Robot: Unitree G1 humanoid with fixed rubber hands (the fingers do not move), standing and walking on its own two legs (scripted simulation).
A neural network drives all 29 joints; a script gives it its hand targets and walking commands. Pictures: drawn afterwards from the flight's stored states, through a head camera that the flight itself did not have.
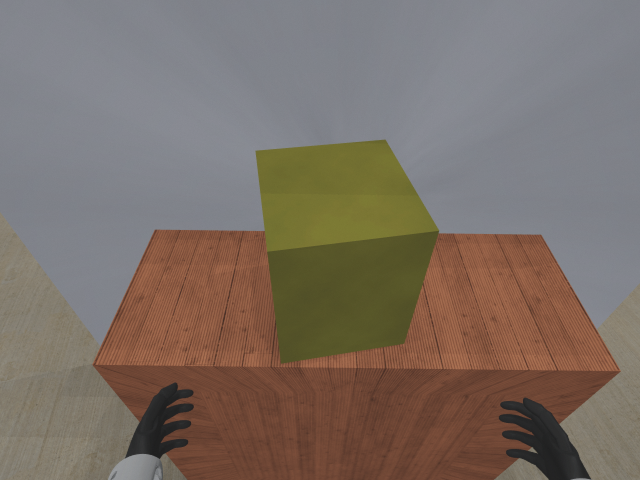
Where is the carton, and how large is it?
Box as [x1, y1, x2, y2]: [256, 140, 438, 363]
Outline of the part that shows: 385,140 256,151 266,245 281,363 404,342 437,236 438,229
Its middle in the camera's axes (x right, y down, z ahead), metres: +0.02 +0.02 +0.60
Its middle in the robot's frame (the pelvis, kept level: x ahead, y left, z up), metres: +0.43 +0.01 +0.05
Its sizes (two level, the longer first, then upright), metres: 0.210 0.200 0.250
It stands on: a pedestal, 0.71 m high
